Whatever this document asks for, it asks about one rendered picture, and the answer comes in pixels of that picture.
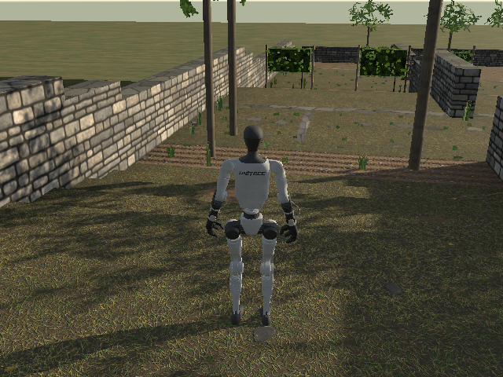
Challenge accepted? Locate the left robot forearm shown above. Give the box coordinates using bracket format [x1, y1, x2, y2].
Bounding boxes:
[207, 189, 223, 221]

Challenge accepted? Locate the robot right shin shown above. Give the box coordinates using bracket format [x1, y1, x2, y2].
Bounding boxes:
[262, 263, 274, 315]

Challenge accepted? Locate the robot left hand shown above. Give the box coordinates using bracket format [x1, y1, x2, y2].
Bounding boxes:
[206, 219, 224, 237]

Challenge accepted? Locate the right robot forearm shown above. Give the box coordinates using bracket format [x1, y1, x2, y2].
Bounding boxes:
[281, 192, 296, 226]

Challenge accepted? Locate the left robot upper arm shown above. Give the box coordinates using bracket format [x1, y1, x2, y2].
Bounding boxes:
[215, 159, 237, 202]

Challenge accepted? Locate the robot torso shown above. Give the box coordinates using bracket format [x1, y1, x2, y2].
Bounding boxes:
[234, 156, 271, 236]

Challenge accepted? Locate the robot right hand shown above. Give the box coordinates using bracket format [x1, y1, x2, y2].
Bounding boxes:
[280, 223, 298, 243]

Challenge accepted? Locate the right robot upper arm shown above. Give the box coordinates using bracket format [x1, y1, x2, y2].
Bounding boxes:
[269, 159, 289, 203]

